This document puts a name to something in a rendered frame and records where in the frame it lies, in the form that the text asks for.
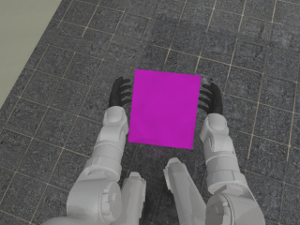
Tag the robot left hand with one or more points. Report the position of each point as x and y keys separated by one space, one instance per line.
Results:
x=116 y=96

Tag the robot left forearm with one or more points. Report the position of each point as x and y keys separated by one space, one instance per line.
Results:
x=105 y=161

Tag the robot right upper arm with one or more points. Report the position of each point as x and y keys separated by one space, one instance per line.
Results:
x=227 y=209

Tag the robot right hand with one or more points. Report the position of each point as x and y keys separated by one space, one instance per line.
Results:
x=215 y=103

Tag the left robot thigh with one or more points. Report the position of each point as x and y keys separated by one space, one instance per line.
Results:
x=133 y=194

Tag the carton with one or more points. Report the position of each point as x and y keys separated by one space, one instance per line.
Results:
x=164 y=108

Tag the right robot thigh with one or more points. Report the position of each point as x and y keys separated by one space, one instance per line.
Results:
x=190 y=206

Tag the robot thigh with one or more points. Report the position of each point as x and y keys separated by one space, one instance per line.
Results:
x=190 y=206
x=133 y=194

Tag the robot left upper arm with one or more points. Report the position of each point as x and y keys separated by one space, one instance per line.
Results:
x=91 y=202

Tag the robot right forearm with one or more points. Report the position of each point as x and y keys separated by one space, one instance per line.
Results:
x=221 y=161

